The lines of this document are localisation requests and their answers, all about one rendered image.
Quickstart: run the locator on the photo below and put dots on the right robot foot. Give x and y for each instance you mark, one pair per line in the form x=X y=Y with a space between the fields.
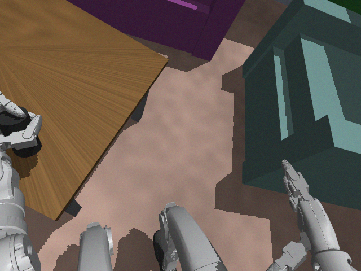
x=158 y=250

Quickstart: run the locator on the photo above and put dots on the sofa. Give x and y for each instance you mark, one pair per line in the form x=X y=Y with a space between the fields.
x=194 y=26

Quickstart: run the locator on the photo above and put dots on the right robot hand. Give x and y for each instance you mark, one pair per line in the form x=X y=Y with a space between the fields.
x=316 y=230

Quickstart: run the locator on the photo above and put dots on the right robot arm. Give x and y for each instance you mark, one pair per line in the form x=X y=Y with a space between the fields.
x=331 y=260

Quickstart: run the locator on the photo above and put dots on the armchair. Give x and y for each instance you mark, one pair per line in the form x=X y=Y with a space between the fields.
x=303 y=103

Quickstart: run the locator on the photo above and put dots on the left robot hand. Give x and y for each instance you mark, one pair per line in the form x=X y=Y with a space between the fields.
x=21 y=139

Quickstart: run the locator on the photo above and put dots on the can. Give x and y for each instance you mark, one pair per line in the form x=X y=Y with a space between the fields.
x=10 y=123

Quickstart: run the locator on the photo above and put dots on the coffee table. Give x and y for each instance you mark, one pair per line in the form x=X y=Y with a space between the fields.
x=84 y=77

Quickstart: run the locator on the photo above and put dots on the left robot arm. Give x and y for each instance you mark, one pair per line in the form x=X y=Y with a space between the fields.
x=16 y=250

